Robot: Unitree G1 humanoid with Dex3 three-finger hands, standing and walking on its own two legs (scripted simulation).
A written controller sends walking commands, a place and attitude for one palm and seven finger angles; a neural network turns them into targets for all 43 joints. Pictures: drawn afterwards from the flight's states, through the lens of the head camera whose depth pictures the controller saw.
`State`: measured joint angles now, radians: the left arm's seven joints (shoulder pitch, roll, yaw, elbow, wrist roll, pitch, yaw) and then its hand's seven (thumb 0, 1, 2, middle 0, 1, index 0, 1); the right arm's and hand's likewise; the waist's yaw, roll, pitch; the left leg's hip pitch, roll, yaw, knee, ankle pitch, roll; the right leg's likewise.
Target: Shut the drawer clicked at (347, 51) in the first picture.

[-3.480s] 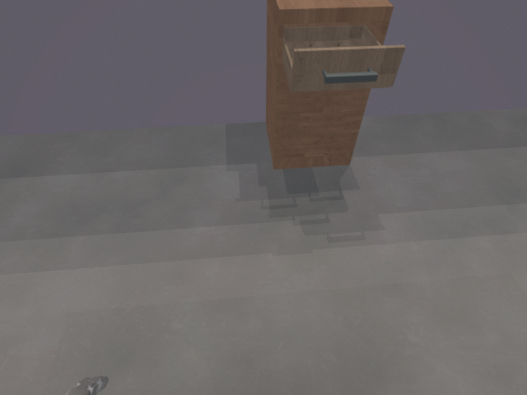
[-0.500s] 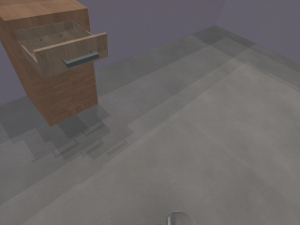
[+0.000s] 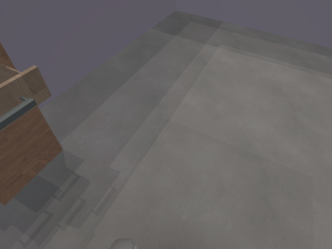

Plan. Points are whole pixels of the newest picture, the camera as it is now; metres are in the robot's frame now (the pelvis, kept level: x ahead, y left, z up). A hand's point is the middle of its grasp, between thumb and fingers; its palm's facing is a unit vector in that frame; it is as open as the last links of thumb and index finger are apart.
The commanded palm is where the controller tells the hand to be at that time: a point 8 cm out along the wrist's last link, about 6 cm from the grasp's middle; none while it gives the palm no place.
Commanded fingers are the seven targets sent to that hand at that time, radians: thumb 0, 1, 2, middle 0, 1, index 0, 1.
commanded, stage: walk to a spot facing it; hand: left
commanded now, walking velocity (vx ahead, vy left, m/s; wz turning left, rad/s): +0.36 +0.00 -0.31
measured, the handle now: (7, 113) +0.53 +0.59 -0.07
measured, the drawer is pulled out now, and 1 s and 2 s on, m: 0.23 0.23 0.23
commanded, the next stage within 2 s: turn to face it in 1.04 s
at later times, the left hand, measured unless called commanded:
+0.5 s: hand (80, 182) +0.34 +0.29 -0.15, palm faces -0.20 -0.96 -0.18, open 7.4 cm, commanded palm none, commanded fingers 0.00 0.90 0.90 -0.20 -0.30 -0.20 -0.30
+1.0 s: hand (134, 131) +0.55 +0.14 -0.14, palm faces -0.45 -0.86 -0.24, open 7.4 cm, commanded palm none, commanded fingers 0.00 0.90 0.90 -0.20 -0.30 -0.20 -0.30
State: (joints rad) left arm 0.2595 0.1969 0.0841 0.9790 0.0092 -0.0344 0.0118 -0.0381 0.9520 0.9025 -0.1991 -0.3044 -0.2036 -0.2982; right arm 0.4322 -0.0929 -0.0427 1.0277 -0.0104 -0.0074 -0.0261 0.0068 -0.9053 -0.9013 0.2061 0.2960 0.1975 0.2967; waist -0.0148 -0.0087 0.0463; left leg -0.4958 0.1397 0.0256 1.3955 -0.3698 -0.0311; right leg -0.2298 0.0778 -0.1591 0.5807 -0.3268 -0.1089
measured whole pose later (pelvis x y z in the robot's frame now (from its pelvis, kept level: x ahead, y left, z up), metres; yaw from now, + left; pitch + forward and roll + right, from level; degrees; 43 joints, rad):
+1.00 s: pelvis +0.40 +0.00 +0.02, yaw -30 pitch +1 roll +2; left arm 0.24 0.17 0.06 0.95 0.01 -0.04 -0.01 0.00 0.91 0.90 -0.20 -0.30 -0.20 -0.30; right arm 0.16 -0.20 -0.06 0.92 -0.03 -0.01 0.00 0.00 -0.91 -0.90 0.20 0.30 0.19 0.30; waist -0.01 0.03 0.06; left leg -0.61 0.16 0.02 1.13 -0.25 -0.08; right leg -0.29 0.09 -0.03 0.45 -0.19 -0.13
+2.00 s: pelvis +0.52 -0.01 +0.02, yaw -16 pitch +2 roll -1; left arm 0.09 0.21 0.07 0.90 0.00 0.06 0.03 0.00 0.91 0.90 -0.19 -0.30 -0.20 -0.30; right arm 0.34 -0.20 -0.08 0.99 -0.02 0.05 -0.01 0.00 -0.90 -0.90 0.21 0.30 0.20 0.30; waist -0.08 0.04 0.02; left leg -0.34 -0.14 -0.23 0.40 -0.08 0.04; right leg -0.36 0.04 0.07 0.76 -0.42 0.06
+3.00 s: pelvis +0.48 +0.00 +0.02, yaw +21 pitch +0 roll -1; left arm 0.16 0.26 0.07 0.88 0.01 0.05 0.01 0.00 0.91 0.90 -0.20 -0.30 -0.20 -0.30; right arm 0.18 -0.20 -0.05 0.92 -0.01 0.03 0.00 0.00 -0.90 -0.90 0.21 0.30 0.20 0.30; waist 0.00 -0.02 0.07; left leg -0.21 -0.05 -0.06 0.47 -0.26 0.05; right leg -0.50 -0.10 0.01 1.04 -0.38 0.12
